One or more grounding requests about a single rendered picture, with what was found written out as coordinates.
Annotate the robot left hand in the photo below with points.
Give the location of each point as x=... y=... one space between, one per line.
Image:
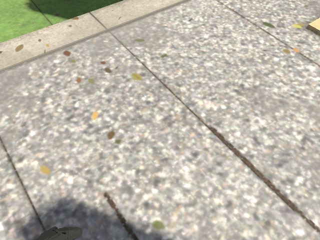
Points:
x=65 y=233

